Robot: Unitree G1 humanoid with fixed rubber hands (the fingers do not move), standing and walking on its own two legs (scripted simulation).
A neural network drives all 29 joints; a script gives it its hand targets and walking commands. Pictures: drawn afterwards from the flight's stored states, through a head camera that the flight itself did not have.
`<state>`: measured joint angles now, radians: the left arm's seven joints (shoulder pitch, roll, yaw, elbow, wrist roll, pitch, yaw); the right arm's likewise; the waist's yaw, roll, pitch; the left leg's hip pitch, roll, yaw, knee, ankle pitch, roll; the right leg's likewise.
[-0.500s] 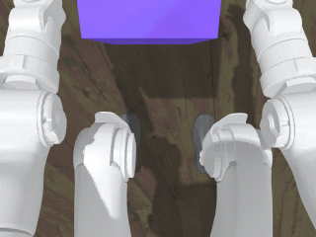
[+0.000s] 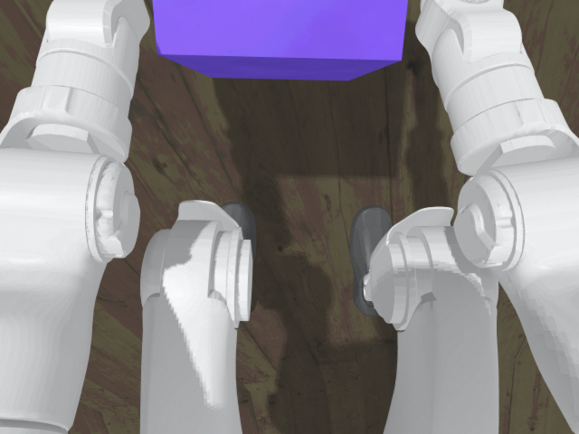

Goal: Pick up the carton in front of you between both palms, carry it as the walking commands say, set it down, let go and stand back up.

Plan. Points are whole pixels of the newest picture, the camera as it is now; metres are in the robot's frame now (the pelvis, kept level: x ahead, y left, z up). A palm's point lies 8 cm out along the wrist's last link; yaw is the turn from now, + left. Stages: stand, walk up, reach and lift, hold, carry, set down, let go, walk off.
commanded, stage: reach and lift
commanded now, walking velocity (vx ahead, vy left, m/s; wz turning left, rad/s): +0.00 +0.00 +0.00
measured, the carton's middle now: out of the picture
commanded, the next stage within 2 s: none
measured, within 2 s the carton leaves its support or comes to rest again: leaves its support in 0.24 s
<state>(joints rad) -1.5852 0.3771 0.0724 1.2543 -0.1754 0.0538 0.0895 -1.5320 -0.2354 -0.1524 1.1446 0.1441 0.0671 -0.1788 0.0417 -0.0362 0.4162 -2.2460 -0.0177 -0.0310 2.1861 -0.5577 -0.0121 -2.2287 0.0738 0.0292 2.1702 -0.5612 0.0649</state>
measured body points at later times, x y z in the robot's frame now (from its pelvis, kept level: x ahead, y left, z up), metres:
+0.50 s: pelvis +0.01 +0.00 +0.03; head +0.31 +0.04 +0.36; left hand +0.53 +0.21 -0.06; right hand +0.55 -0.09 -0.06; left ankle +0.12 +0.12 -0.34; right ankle +0.12 -0.13 -0.34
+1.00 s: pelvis +0.01 -0.01 +0.15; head +0.25 +0.02 +0.53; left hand +0.49 +0.20 +0.09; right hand +0.51 -0.10 +0.09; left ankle +0.12 +0.12 -0.34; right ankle +0.12 -0.13 -0.34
